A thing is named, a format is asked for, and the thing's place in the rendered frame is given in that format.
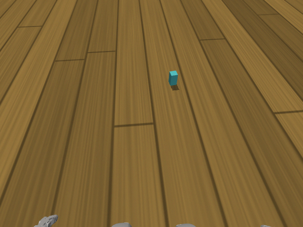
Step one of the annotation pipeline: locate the left robot hand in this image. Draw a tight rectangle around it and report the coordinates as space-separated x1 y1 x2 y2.
34 215 58 227

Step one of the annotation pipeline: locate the carton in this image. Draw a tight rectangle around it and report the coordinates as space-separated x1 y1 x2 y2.
169 70 178 86

